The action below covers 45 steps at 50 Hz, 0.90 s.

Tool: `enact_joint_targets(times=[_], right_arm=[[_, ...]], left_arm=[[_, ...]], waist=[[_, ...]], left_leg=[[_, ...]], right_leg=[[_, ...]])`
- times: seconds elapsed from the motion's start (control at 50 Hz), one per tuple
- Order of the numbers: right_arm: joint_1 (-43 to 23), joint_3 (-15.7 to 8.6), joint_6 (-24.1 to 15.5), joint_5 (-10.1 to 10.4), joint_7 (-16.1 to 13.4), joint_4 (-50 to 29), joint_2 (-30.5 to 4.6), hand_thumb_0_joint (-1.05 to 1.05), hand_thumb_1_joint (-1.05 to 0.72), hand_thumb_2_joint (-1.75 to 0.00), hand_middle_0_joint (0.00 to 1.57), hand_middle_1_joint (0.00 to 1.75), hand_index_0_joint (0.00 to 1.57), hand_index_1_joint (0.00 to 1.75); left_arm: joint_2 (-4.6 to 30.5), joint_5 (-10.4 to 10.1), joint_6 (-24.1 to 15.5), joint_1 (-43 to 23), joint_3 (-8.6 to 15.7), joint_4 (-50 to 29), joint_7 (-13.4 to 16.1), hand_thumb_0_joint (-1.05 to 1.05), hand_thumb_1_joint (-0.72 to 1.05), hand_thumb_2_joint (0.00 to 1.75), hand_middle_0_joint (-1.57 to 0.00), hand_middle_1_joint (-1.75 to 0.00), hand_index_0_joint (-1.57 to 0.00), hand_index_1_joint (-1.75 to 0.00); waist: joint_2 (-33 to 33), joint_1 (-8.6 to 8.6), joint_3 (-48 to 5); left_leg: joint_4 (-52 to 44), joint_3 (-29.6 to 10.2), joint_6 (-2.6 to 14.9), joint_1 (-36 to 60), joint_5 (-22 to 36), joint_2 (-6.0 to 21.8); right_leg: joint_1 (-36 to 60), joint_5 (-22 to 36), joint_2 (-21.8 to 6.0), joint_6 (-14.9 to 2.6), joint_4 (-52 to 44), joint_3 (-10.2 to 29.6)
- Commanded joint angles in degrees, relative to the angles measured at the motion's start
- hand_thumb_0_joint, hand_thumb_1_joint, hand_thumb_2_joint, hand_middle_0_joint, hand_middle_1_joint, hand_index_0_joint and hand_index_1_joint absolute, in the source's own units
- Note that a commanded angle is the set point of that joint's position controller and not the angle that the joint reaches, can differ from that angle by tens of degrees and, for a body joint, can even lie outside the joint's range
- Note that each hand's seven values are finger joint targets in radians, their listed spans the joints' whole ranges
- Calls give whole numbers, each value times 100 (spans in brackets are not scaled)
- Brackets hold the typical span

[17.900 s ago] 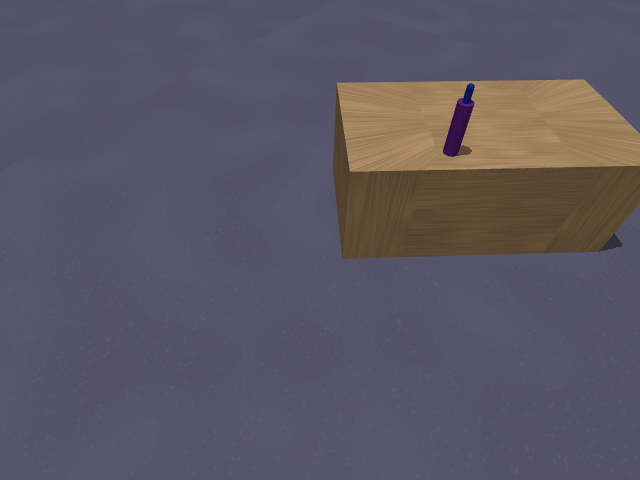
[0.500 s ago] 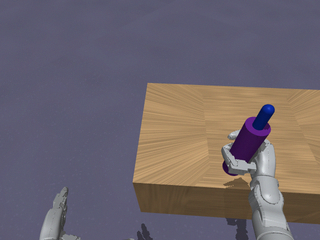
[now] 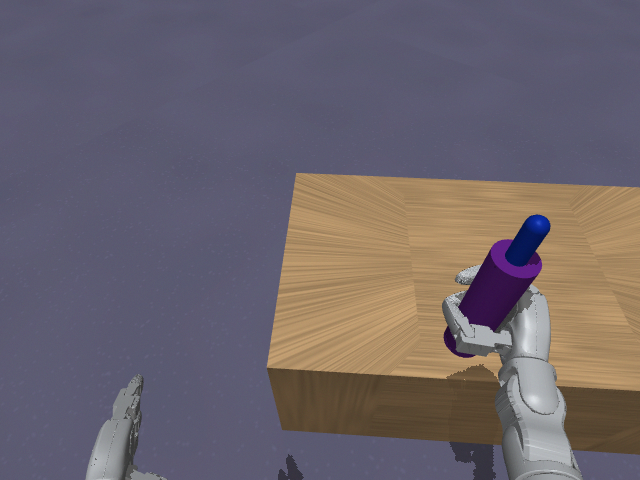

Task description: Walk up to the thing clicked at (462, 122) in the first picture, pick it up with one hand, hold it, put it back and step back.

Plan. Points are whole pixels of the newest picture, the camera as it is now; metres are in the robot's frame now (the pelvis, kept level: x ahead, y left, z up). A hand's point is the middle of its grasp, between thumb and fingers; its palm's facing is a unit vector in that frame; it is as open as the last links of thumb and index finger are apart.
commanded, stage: hold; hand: right
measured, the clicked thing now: (493, 291) +0.32 -0.18 +0.09
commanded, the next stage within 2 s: crouch in 0.02 s
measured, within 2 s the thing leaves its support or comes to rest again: neither
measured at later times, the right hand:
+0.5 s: hand (468, 320) +0.35 -0.19 -0.02, palm faces +0.20 +0.98 +0.01, open 6.8 cm
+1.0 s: hand (457, 306) +0.41 -0.20 -0.09, palm faces +0.19 +0.98 +0.01, open 6.8 cm
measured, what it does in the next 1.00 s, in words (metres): lowers itself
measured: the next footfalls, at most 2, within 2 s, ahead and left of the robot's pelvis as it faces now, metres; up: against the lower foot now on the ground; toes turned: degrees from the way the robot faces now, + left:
none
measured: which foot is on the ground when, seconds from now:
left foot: down 0.00-1.00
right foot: down 0.00-1.00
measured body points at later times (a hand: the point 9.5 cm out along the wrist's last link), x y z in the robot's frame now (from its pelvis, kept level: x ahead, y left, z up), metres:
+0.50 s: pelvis -0.01 +0.00 -0.02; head +0.06 -0.02 +0.42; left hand +0.15 +0.26 -0.06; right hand +0.33 -0.24 -0.02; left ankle +0.02 +0.13 -0.70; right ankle +0.03 -0.12 -0.70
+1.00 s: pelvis +0.00 -0.01 -0.07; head +0.11 -0.06 +0.36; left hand +0.15 +0.25 -0.05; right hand +0.40 -0.25 -0.09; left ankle +0.02 +0.13 -0.70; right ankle +0.03 -0.12 -0.70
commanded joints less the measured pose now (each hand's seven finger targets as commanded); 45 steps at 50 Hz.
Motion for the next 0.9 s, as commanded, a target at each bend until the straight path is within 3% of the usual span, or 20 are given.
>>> enact_joint_targets(times=[0.0, 0.02, 0.08, 0.1, 0.14, 0.16, 0.26, 0.34, 0.4, 0.42, 0.5, 0.56, 0.6, 0.64, 0.68, 0.72, 0.74, 0.8, 0.82, 0.88], right_arm=[[-1859, -268, -586, 109, -75, -1349, -666, 0, -55, -136, 140, 148, 142, 148], [-2093, -447, -630, 86, -102, -1478, -907, 0, -55, -135, 139, 147, 141, 147], [-1828, 14, -596, 72, -9, -1164, -408, 0, -51, -135, 138, 146, 140, 146], [-1967, -106, -614, 111, 4, -1298, -559, 0, -43, -136, 135, 146, 138, 146], [-2085, -203, -633, 96, 28, -1453, -745, 0, -47, -131, 134, 142, 137, 142], [-2090, -275, -612, 117, 22, -1294, -756, 0, -46, -131, 134, 143, 137, 143], [-2132, -783, -764, 133, 2, -428, -1073, 0, -49, -134, 136, 145, 139, 145], [-2690, -890, -1109, 111, 46, -181, -1191, 0, -49, -136, 138, 147, 141, 147], [-2979, -842, -1361, 42, 129, -25, -1174, 0, -46, -135, 138, 147, 141, 147], [-3317, -800, -1469, 42, 159, -271, -1213, 0, -44, -135, 138, 147, 141, 147], [-3460, -985, -1649, -33, 236, 367, -1509, 0, -41, -133, 135, 144, 138, 144], [-3648, -1122, -1760, -50, 228, 623, -1605, 0, -40, -135, 135, 146, 139, 146], [-3778, -1175, -1804, -75, 190, 741, -1660, 0, -41, -137, 137, 148, 141, 148], [-3764, -1298, -1851, -108, 154, 1008, -1802, 0, -43, -137, 137, 148, 141, 148], [-3784, -1249, -1923, -150, 132, 1150, -1628, 0, -43, -139, 139, 151, 143, 151], [-3742, -1340, -1971, -195, 100, 1204, -1721, 0, -46, -140, 140, 151, 143, 151], [-3853, -1298, -1967, -237, 88, 1371, -1685, 0, -47, -141, 141, 152, 144, 152], [-3899, -1386, -2037, -310, 67, 1461, -1723, 0, -48, -138, 139, 149, 142, 149], [-3879, -1344, -2051, -314, 98, 1609, -1633, 0, -48, -138, 139, 149, 142, 149], [-4107, -1532, -2108, -372, 81, 1559, -1937, 0, -49, -135, 138, 147, 141, 147]], left_arm=[[927, -18, -268, -362, 536, -855, 70, 0, -55, 5, -5, -6, -5, -5], [1070, -12, -296, -483, 674, -1098, 108, 0, -55, 5, -5, -5, -5, -5], [740, -14, -292, -522, 327, -1000, 58, 0, -55, 4, -5, -5, -5, -5], [758, -23, -294, -525, 338, -1104, 75, 0, -53, 4, -5, -5, -6, -3], [668, -17, -286, -534, 237, -1049, 74, 0, -55, 5, -5, -5, -5, -5], [619, -18, -268, -407, 161, -994, 69, 0, -55, 5, -5, -5, -5, -5], [957, 34, -261, -333, 558, -787, 87, 0, -53, 4, -5, -5, -6, -4], [877, 96, -344, -337, 514, -1023, 51, 0, -53, 3, -4, -5, -6, -3], [634, 147, -427, -318, 314, -1283, -4, 0, -53, 4, -5, -5, -6, -4], [688, 158, -471, -430, 312, -1574, -6, 0, -54, 4, -5, -5, -6, -5], [914, 223, -495, -202, 418, -1729, 11, 0, -55, 5, -5, -6, -6, -5], [1023, 279, -495, 97, 527, -2051, -9, 0, -55, 6, -5, -6, -6, -6], [939, 322, -443, 266, 398, -2063, -53, 0, -54, 5, -5, -6, -6, -5], [1080, 330, -397, 222, 531, -2186, -77, 0, -55, 6, -5, -6, -6, -6], [1134, 373, -362, 370, 628, -2321, -122, 0, -54, 5, -5, -6, -6, -6], [1193, 377, -332, 338, 646, -2595, -175, 0, -55, 6, -5, -6, -6, -6], [1134, 392, -282, 414, 593, -2591, -200, 0, -54, 5, -5, -6, -6, -6], [1164, 438, -230, 460, 638, -2891, -260, 0, -54, 5, -5, -6, -6, -5], [1044, 448, -195, 627, 532, -2724, -298, 0, -54, 5, -5, -6, -6, -6], [1223, 465, -135, 546, 733, -2944, -318, 0, -54, 5, -5, -6, -6, -6]], waist=[[-115, 17, -921], [1, 72, -1182], [-17, -4, -1290], [67, 4, -1441], [-179, -68, -1665], [3, -9, -1489], [229, 142, -948], [303, 284, -1061], [59, 315, -1670], [-13, 360, -2105], [-419, 380, -2458], [-613, 529, -2788], [-749, 482, -2795], [-771, 453, -2688], [-758, 555, -2780], [-762, 500, -2885], [-776, 505, -2716], [-799, 632, -2954], [-935, 620, -2809], [-1044, 670, -3056]], left_leg=[[-735, 143, 84, 60, 701, -120], [-704, 141, 77, 114, 780, -129], [-638, 165, 79, 209, 982, -124], [-666, 143, 66, 317, 1048, -112], [-657, 110, 73, 384, 1109, -95], [-700, 116, 61, 317, 990, -109], [-725, -70, 30, -121, 513, -39], [-566, -249, 25, -518, 153, -2], [-225, -307, 15, -538, 433, -8], [-76, -264, 26, -559, 576, -45], [412, -42, 82, -1023, 813, -160], [606, 59, 90, -1262, 969, -208], [763, 102, 100, -1424, 1029, -225], [866, 121, 115, -1485, 1012, -237], [1030, 194, 128, -1676, 1032, -265], [1139, 214, 144, -1708, 1032, -285], [1140, 196, 158, -1789, 948, -279], [1357, 258, 160, -1947, 1078, -313], [1403, 264, 166, -2094, 1023, -306], [1485, 269, 182, -2140, 1039, -309]], right_leg=[[667, 400, 74, -55, -785, 78], [736, 445, 49, -72, -745, 126], [836, 712, 63, -57, -688, 113], [801, 785, 90, -81, -653, 94], [914, 846, 108, -71, -634, 66], [834, 729, 108, -79, -651, 62], [290, 260, 129, -124, -471, 26], [-107, -26, 119, -136, -92, 50], [-206, 174, 132, -128, 231, 78], [-96, 266, 103, -123, 315, 122], [-152, 462, 78, -76, 518, 202], [-62, 748, 48, -55, 722, 245], [-103, 976, 39, -32, 822, 265], [-313, 968, 37, -11, 909, 267], [-294, 1212, -33, 15, 1009, 350], [-361, 1296, -54, 29, 1065, 389], [-501, 1138, -42, 26, 1098, 349], [-458, 1527, -105, 53, 1255, 471], [-529, 1599, -120, 67, 1294, 481], [-531, 1574, -119, 49, 1421, 478]])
